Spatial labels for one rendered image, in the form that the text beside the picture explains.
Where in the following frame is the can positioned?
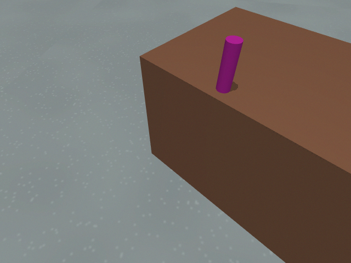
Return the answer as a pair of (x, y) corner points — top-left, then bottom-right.
(216, 36), (244, 93)

